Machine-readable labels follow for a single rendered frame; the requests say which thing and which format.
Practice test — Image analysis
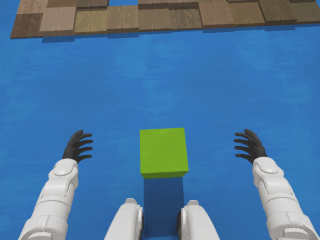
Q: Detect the robot right hand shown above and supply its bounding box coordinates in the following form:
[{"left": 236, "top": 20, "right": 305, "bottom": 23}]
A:
[{"left": 233, "top": 128, "right": 268, "bottom": 165}]

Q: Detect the robot left thigh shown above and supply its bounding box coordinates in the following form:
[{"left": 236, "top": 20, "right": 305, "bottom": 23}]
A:
[{"left": 104, "top": 203, "right": 143, "bottom": 240}]

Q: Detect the left robot forearm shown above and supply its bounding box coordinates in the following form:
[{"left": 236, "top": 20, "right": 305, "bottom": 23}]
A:
[{"left": 18, "top": 158, "right": 79, "bottom": 240}]

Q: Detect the robot left hand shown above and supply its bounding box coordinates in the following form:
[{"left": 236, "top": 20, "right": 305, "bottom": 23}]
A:
[{"left": 62, "top": 129, "right": 93, "bottom": 164}]

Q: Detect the robot thigh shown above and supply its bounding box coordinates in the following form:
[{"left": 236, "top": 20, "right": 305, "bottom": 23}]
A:
[
  {"left": 181, "top": 205, "right": 220, "bottom": 240},
  {"left": 104, "top": 203, "right": 143, "bottom": 240}
]

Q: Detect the right robot forearm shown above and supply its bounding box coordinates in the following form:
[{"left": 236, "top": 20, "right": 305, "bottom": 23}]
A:
[{"left": 252, "top": 157, "right": 320, "bottom": 240}]

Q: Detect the carton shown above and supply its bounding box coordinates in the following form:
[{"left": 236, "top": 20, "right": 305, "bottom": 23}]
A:
[{"left": 140, "top": 127, "right": 189, "bottom": 179}]

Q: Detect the robot right thigh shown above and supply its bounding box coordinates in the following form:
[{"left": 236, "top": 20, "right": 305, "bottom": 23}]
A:
[{"left": 181, "top": 205, "right": 220, "bottom": 240}]

